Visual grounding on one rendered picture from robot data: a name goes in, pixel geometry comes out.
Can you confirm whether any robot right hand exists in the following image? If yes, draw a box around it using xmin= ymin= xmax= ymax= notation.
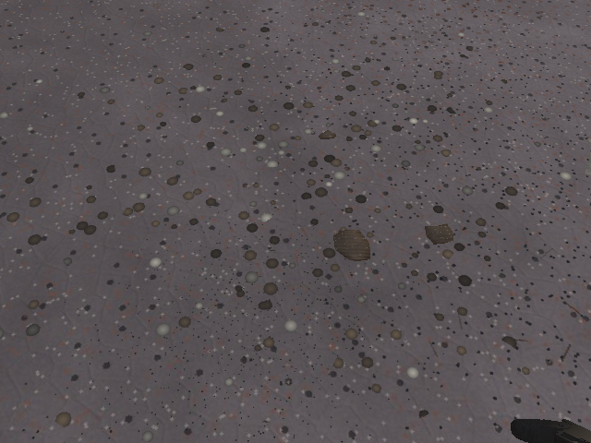
xmin=511 ymin=419 xmax=591 ymax=443

